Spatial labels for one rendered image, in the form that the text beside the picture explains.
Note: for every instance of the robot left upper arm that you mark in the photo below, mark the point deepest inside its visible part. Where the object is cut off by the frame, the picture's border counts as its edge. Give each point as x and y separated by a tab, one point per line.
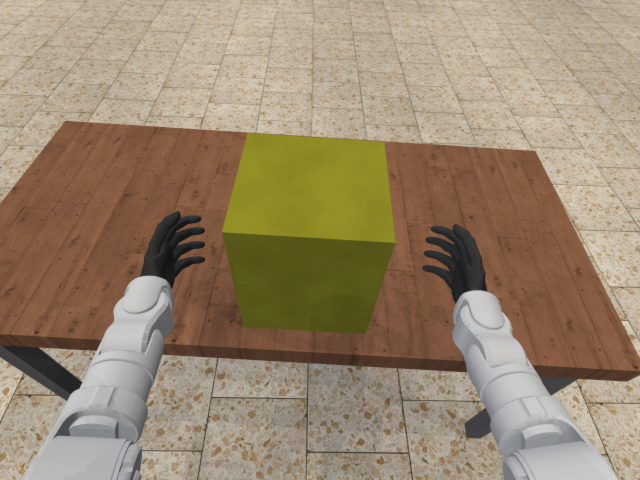
89	458

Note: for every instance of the left robot hand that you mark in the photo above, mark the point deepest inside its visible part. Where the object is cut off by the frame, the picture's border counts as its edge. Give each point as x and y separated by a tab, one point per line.
161	257

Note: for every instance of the table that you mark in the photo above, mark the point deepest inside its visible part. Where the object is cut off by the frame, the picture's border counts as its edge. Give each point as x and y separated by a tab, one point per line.
76	226

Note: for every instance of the robot left forearm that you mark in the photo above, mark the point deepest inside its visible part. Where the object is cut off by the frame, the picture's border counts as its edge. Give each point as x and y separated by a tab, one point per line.
111	401

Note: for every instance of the robot right forearm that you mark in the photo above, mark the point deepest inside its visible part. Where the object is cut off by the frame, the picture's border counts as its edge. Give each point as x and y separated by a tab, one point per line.
523	414

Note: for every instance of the right robot hand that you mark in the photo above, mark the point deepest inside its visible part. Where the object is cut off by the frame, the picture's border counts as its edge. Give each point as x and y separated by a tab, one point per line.
465	265

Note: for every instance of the carton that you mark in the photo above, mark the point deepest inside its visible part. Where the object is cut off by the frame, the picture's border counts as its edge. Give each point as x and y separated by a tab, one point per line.
309	232

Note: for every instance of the robot right upper arm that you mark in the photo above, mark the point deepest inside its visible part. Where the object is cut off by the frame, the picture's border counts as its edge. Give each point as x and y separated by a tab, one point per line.
568	461

